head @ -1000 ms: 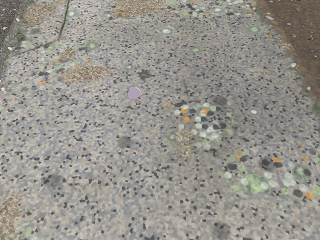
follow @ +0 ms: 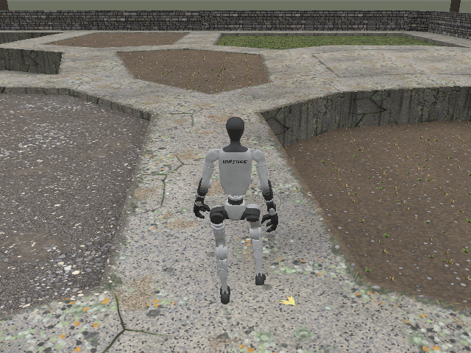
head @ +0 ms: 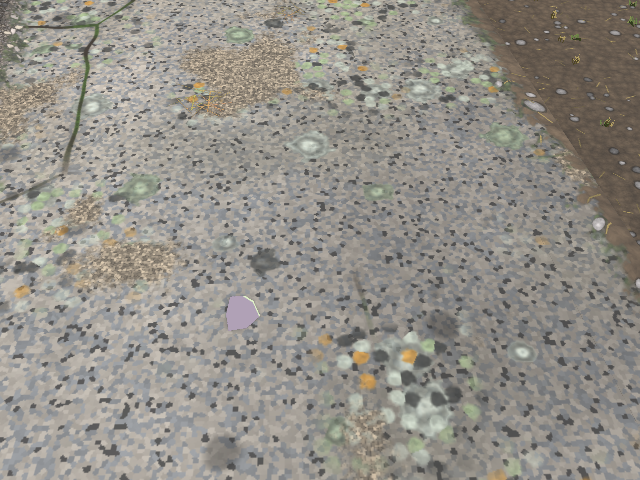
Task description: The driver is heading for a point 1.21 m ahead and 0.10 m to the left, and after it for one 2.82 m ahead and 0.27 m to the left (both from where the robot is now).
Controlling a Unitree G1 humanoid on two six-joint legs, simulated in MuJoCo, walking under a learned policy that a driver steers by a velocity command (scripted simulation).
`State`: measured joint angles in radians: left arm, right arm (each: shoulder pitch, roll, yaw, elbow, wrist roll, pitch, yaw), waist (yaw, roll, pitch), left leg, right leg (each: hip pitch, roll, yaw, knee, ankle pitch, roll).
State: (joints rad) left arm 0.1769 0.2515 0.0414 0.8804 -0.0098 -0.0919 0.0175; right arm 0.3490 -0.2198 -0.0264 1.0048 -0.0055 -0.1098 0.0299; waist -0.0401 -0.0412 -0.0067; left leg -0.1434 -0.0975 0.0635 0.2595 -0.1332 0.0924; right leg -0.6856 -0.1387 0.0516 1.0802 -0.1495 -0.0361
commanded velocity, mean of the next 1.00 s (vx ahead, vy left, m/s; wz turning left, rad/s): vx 0.17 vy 0.00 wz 0.00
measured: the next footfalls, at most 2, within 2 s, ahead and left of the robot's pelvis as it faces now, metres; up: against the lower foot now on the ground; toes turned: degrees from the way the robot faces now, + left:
right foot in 0.26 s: +0.34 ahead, -0.15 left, +0.00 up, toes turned -2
left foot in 0.62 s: +0.30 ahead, +0.08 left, +0.00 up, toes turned +1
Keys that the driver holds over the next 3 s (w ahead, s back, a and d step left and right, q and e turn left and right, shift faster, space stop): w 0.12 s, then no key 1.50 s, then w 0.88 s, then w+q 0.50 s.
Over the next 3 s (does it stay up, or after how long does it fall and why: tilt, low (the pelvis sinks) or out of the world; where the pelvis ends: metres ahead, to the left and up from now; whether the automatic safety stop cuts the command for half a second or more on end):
stays up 0.90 0.03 -0.02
